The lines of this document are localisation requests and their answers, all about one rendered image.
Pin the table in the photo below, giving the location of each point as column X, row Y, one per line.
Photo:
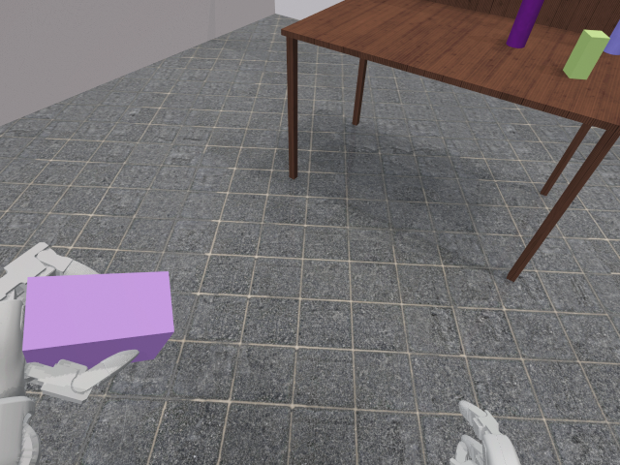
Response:
column 463, row 43

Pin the robot left hand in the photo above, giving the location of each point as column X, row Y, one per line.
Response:
column 65, row 380

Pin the sponge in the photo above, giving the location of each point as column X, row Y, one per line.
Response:
column 88, row 318

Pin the robot right hand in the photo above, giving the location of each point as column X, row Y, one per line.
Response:
column 496, row 448

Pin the left robot forearm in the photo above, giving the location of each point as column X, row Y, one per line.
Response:
column 19, row 443

